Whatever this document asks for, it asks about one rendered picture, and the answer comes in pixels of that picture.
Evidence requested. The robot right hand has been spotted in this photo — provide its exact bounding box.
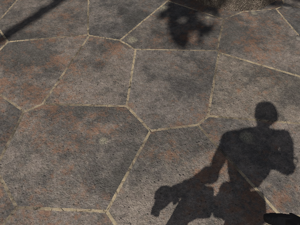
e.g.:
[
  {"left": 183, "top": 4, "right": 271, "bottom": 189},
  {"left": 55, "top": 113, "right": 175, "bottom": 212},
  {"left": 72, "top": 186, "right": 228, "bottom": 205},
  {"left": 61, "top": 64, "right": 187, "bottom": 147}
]
[{"left": 263, "top": 213, "right": 300, "bottom": 225}]

